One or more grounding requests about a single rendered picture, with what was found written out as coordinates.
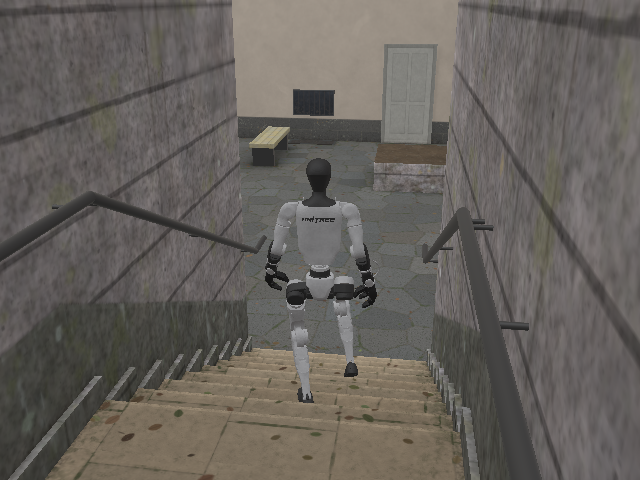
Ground stairs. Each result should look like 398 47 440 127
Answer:
129 348 453 431

